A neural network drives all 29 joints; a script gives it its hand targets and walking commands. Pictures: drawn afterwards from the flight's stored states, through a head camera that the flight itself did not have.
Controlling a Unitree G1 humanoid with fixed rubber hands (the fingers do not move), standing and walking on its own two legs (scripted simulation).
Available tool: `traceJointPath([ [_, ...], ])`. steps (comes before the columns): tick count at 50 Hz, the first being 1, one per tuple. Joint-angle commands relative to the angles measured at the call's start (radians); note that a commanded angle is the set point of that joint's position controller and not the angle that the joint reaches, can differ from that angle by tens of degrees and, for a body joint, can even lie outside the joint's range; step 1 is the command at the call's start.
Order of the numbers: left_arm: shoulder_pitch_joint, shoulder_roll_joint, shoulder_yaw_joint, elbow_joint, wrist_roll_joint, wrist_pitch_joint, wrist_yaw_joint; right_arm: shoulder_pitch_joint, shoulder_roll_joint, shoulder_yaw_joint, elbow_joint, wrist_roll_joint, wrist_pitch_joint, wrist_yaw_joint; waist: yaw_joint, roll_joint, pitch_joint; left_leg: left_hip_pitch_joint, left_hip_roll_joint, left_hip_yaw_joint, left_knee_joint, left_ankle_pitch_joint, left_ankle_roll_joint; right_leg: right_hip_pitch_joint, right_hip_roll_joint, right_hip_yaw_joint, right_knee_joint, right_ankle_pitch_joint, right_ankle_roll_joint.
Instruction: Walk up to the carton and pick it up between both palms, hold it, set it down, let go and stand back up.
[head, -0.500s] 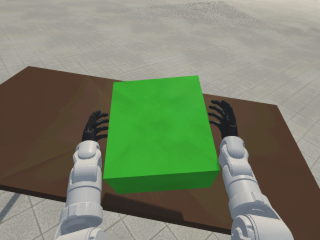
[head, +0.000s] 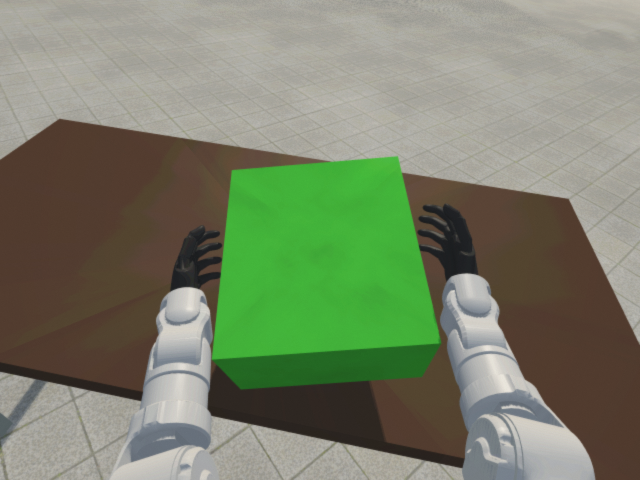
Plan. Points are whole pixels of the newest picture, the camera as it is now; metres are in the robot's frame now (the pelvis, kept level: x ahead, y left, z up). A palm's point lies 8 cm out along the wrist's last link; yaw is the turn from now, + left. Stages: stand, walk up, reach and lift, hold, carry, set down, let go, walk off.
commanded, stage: set down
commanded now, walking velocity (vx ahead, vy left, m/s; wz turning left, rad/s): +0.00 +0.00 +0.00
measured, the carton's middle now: (322, 268) +0.44 +0.05 +0.03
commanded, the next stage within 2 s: none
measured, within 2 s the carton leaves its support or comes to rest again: neither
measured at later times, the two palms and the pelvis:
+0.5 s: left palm (194, 292) +0.35 +0.22 +0.05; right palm (451, 269) +0.41 -0.13 +0.09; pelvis +0.00 +0.00 +0.00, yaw +0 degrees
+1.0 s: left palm (202, 299) +0.36 +0.21 +0.02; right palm (444, 272) +0.43 -0.13 +0.06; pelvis +0.01 +0.00 +0.00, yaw -1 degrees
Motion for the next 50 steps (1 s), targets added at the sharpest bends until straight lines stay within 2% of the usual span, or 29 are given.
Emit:
traceJointPath([
  [1,-0.667,-0.393,-0.353,-0.111,-0.034,-0.120,-0.128,-0.449,0.399,0.239,-0.024,-0.069,-0.024,0.157,-0.003,0.053,-0.431,0.110,-0.013,0.073,0.028,0.346,-0.019,0.108,-0.015,-0.027,0.013,0.290,0.055],
  [7,-0.663,-0.392,-0.331,-0.057,-0.025,-0.140,-0.121,-0.463,0.398,0.213,-0.012,-0.091,-0.033,0.166,0.010,0.055,-0.435,0.082,-0.011,0.077,0.032,0.339,-0.017,0.097,-0.017,-0.023,0.022,0.289,0.052],
  [14,-0.684,-0.394,-0.313,-0.050,-0.024,-0.170,-0.106,-0.461,0.405,0.190,0.015,-0.109,-0.035,0.178,0.021,0.055,-0.482,0.078,-0.006,0.077,0.047,0.369,-0.015,0.068,-0.015,-0.021,0.032,0.294,0.050],
  [17,-0.669,-0.387,-0.285,-0.018,-0.014,-0.170,-0.108,-0.454,0.400,0.168,0.039,-0.119,-0.025,0.180,0.022,0.045,-0.445,0.049,-0.007,0.079,0.036,0.335,-0.008,0.076,-0.021,-0.015,0.032,0.280,0.054],
  [21,-0.684,-0.404,-0.301,-0.023,-0.020,-0.184,-0.097,-0.469,0.401,0.155,0.030,-0.129,-0.040,0.187,0.020,0.065,-0.494,0.068,-0.002,0.077,0.058,0.380,-0.018,0.038,-0.014,-0.022,0.037,0.293,0.046],
  [23,-0.681,-0.402,-0.292,-0.018,-0.018,-0.191,-0.093,-0.463,0.396,0.146,0.042,-0.137,-0.039,0.191,0.022,0.057,-0.501,0.072,0.000,0.075,0.062,0.386,-0.015,0.025,-0.012,-0.022,0.035,0.283,0.043],
  [34,-0.674,-0.400,-0.261,0.034,-0.012,-0.230,-0.085,-0.478,0.395,0.121,0.058,-0.165,-0.053,0.199,0.033,0.035,-0.548,0.008,0.001,0.076,0.077,0.402,-0.004,0.022,-0.018,-0.014,0.065,0.357,0.050],
  [39,-0.679,-0.397,-0.241,0.048,-0.002,-0.232,-0.080,-0.466,0.386,0.095,0.093,-0.177,-0.043,0.207,0.035,0.043,-0.541,0.000,0.002,0.077,0.076,0.384,-0.002,-0.009,-0.019,-0.013,0.061,0.318,0.048],
  [44,-0.690,-0.406,-0.249,0.047,-0.007,-0.253,-0.070,-0.485,0.387,0.084,0.088,-0.188,-0.059,0.212,0.038,0.052,-0.604,0.009,0.005,0.072,0.107,0.448,-0.008,-0.041,-0.013,-0.018,0.079,0.364,0.044],
  [50,-0.681,-0.397,-0.218,0.086,0.002,-0.279,-0.072,-0.475,0.392,0.079,0.122,-0.201,-0.064,0.216,0.047,0.027,-0.612,-0.066,0.002,0.075,0.103,0.420,0.007,-0.009,-0.024,-0.007,0.103,0.416,0.054],
])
